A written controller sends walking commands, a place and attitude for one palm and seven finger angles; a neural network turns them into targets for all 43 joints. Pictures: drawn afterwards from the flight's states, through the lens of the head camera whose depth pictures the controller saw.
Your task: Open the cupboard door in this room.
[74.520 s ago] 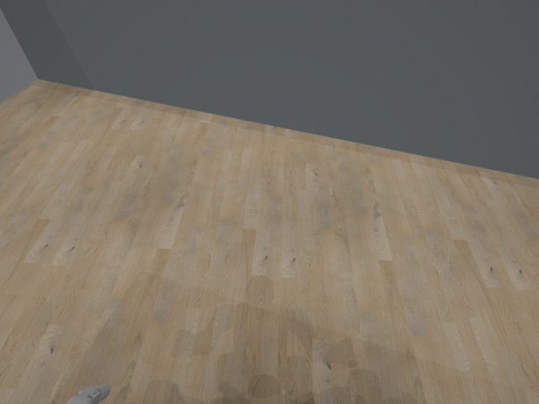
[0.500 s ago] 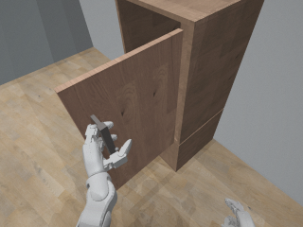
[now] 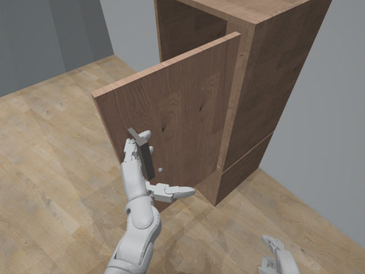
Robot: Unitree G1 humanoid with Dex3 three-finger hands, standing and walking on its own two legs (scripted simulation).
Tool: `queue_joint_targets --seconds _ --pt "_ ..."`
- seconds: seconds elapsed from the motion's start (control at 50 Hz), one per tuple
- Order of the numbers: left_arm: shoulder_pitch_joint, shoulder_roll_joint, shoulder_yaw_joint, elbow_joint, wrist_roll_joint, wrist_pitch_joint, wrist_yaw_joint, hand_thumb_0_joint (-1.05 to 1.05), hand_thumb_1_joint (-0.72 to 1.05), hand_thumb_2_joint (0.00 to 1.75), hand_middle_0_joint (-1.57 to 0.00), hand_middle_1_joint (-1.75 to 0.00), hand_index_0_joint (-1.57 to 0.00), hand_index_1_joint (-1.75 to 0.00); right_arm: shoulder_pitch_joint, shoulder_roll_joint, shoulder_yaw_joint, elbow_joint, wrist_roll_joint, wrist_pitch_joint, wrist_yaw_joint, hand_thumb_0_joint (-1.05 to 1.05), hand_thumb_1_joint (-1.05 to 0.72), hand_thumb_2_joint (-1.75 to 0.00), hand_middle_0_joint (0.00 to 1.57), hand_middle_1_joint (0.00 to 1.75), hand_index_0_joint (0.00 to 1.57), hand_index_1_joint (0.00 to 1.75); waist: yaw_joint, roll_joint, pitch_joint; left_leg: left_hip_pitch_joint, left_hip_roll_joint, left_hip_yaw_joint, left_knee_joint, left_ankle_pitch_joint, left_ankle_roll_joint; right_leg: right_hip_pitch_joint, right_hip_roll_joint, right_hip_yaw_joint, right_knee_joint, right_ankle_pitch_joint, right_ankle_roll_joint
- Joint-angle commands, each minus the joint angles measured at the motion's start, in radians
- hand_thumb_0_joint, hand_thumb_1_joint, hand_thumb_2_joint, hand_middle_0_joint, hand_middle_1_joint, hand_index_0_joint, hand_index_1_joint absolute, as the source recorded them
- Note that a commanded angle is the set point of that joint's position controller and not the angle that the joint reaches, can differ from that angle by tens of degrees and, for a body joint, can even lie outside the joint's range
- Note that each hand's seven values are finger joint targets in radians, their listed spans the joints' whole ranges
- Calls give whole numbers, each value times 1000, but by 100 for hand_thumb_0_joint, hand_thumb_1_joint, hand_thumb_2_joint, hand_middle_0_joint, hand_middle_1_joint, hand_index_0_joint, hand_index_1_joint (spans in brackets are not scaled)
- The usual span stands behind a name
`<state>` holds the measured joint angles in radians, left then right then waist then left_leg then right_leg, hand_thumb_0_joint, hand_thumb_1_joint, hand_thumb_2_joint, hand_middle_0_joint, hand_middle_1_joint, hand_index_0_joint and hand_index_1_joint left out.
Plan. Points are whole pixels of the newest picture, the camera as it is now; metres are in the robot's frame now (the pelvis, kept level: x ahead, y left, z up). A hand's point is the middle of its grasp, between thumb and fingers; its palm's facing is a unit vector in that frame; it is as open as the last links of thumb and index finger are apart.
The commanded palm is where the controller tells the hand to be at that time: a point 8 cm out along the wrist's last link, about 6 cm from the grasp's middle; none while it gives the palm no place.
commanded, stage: slide the hand sideways off the handle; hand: left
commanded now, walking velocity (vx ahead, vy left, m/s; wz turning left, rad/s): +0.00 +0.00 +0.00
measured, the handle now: (141, 154) +0.36 +0.12 +0.07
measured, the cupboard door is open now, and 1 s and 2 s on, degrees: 89 92 92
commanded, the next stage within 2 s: draw the hand back to the body in 1.28 s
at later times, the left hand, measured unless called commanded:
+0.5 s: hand (159, 188) +0.27 +0.07 +0.07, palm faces -0.09 -1.00 +0.02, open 16.1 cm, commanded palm +0.24 +0.13 +0.07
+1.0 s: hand (131, 213) +0.22 +0.12 +0.07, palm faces +0.00 -1.00 -0.05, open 16.2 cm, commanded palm +0.19 +0.17 +0.07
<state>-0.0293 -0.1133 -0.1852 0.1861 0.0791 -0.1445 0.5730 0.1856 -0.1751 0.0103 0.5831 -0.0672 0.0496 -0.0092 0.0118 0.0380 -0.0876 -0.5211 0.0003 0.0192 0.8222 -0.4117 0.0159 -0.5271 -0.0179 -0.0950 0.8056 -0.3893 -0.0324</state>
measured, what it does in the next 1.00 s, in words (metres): stands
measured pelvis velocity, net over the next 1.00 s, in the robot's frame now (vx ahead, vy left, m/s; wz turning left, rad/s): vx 0.02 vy -0.01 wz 0.00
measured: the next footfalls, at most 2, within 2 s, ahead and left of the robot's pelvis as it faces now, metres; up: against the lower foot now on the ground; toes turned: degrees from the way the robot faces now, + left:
none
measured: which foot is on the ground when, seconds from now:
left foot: down 0.00-1.00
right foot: down 0.00-1.00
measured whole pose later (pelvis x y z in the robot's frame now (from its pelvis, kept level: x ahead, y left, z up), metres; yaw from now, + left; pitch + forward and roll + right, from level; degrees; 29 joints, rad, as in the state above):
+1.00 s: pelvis +0.02 -0.01 +0.00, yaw +0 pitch +7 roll +0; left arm 0.49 0.13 -0.05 -0.24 -0.12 -0.24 -0.06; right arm 0.25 -0.22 0.03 0.46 0.00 -0.09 -0.02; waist 0.02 0.04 -0.08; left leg -0.52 0.01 0.01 0.85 -0.46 0.00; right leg -0.53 -0.01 -0.10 0.84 -0.44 -0.04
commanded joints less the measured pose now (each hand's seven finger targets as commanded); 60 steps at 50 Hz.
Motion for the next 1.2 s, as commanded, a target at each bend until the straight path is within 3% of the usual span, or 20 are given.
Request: queue_joint_targets --seconds 0.0,0.06,0.08,0.12,0.16,0.2,0.22,0.26,0.3,0.34,0.36,0.4,0.46,0.5,0.62,0.76,0.92,1.02,1.08,1.18 --pt "-301 -59 -21 -206 43 -45 44 0 -50 30 -15 -30 -15 -30 -112 -99 -29 -149 7 -41 -10 0 -90 -90 20 30 20 30 -20 -99 -183 63 3 -51 -120 177 -11 81 12 33 -119 129 -9" --pt "-336 -70 -31 -188 50 -34 54 0 -50 30 -15 -30 -15 -30 -112 -100 -27 -142 3 -40 -10 0 -90 -90 20 30 20 30 -24 -113 -180 55 3 -58 -120 166 -11 71 15 29 -116 113 -9" --pt "-299 9 -210 -180 134 -70 -155 0 -50 30 -15 -30 -15 -30 -39 -128 -24 -110 5 -34 -8 0 -90 -90 20 30 20 30 -93 -150 -160 94 4 -53 -106 192 3 37 9 53 -104 187 -9" --pt "-356 117 -123 -269 83 -139 -330 0 -50 30 -15 -30 -15 -30 -25 -130 -31 -152 17 -45 -25 0 -90 -90 20 30 20 30 -51 -90 -271 113 -7 -51 -98 239 11 97 5 61 -79 264 -16" --pt "-341 110 -153 -282 41 -157 -452 0 -50 30 -15 -30 -15 -30 -22 -129 -24 -164 34 -61 -32 0 -90 -90 20 30 20 30 -56 -21 -270 143 -6 -56 -103 242 5 88 5 59 -79 259 -19" --pt "-333 86 -166 -266 -58 -146 -574 0 -50 30 -15 -30 -15 -30 -33 -131 -11 -182 60 -87 -38 0 -90 -90 20 30 20 30 -64 6 -219 155 -3 -73 -123 201 1 70 13 46 -98 208 -19" --pt "-341 69 -149 -261 -115 -128 -599 0 -50 30 -15 -30 -15 -30 -48 -130 -4 -192 72 -102 -42 0 -90 -90 20 30 20 30 -62 5 -193 149 -2 -82 -135 160 -1 60 18 35 -109 163 -17" --pt "-307 59 -90 -236 -197 -95 -598 0 -50 30 -15 -30 -15 -30 -74 -132 4 -201 86 -132 -47 0 -90 -90 20 30 20 30 -49 -70 -138 119 -1 -98 -166 80 -5 61 27 17 -135 87 -11" --pt "-228 63 -36 -249 -225 -86 -561 0 -50 30 -15 -30 -15 -30 -74 -135 1 -206 86 -152 -41 0 -90 -90 20 30 20 30 -20 -105 -147 114 0 -101 -184 66 -12 73 27 9 -134 67 -6" --pt "-143 79 -7 -278 -205 -88 -515 0 -50 30 -15 -30 -15 -30 -65 -132 -1 -214 79 -160 -25 0 -90 -90 20 30 20 30 7 -114 -165 116 0 -90 -188 115 -16 98 24 8 -123 101 -7" --pt "-113 135 36 -280 -179 -91 -489 0 -50 30 -15 -30 -15 -30 -61 -136 -4 -214 76 -159 -18 0 -90 -90 20 30 20 30 22 -94 -167 108 -1 -84 -187 132 -18 107 22 14 -117 109 -11" --pt "-81 130 10 -339 -126 -108 -458 0 -50 30 -15 -30 -15 -30 -52 -127 -7 -226 65 -158 -1 0 -90 -90 20 30 20 30 18 -77 -173 116 4 -67 -175 174 -18 102 17 21 -106 141 -11" --pt "-10 189 52 -362 -89 -119 -440 0 -50 30 -15 -30 -15 -30 -49 -132 -10 -234 60 -145 8 0 -90 -90 20 30 20 30 26 -75 -146 92 6 -58 -170 165 -15 104 19 31 -108 134 -15" --pt "30 174 35 -422 -87 -124 -444 0 -50 30 -15 -30 -15 -30 -52 -124 -9 -251 58 -144 12 0 -90 -90 20 30 20 30 27 -34 -157 100 6 -47 -164 182 -16 112 18 33 -99 156 -16" --pt "106 209 63 -490 -122 -116 -490 0 -50 30 -15 -30 -15 -30 -44 -130 -6 -260 60 -145 -3 0 -90 -90 20 30 20 30 2 -78 -123 66 0 -43 -144 144 -4 115 23 45 -116 154 -7" --pt "299 248 125 -577 -175 -132 -557 0 -50 30 -15 -30 -15 -30 -26 -131 -12 -262 65 -171 -17 0 -90 -90 20 30 20 30 14 -66 -179 67 -10 -35 -109 237 -4 163 23 52 -93 286 -3" --pt "497 305 182 -660 -207 -167 -631 0 -50 30 -15 -30 -15 -30 2 -138 -21 -278 69 -197 -19 0 -90 -90 20 30 20 30 9 -66 -161 19 -18 -29 -61 269 0 164 12 72 -68 389 12" --pt "522 320 204 -677 -243 -203 -692 0 -50 30 -15 -30 -15 -30 9 -148 -26 -277 73 -217 -29 0 -90 -90 20 30 20 30 -11 -86 -143 -27 -23 -36 -24 224 -1 131 5 95 -66 359 25" --pt "551 335 228 -688 -264 -222 -720 0 -50 30 -15 -30 -15 -30 8 -150 -29 -279 76 -230 -33 0 -90 -90 20 30 20 30 -8 -62 -145 -45 -27 -38 -3 217 -1 126 -2 111 -62 349 26" --pt "634 386 319 -663 -302 -225 -757 0 -50 30 -15 -30 -15 -30 7 -147 -36 -276 84 -231 -42 0 -90 -90 20 30 20 30 8 -89 -163 -87 -29 -40 19 205 -6 150 -12 135 -58 356 34"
